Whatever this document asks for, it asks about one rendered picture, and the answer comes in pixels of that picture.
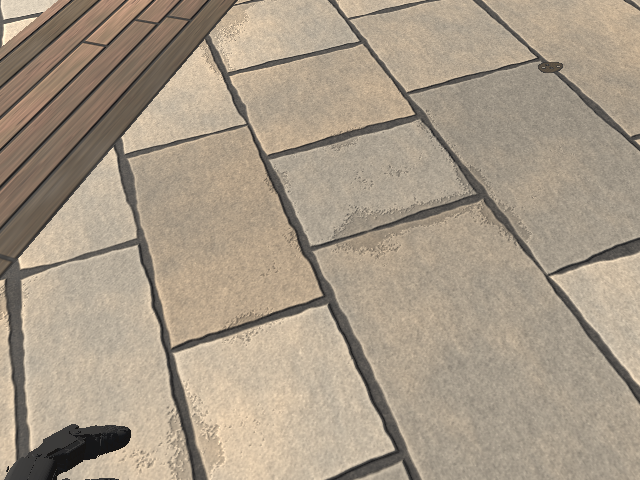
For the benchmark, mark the robot left hand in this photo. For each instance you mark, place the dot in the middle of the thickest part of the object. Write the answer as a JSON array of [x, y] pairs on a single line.
[[67, 448]]

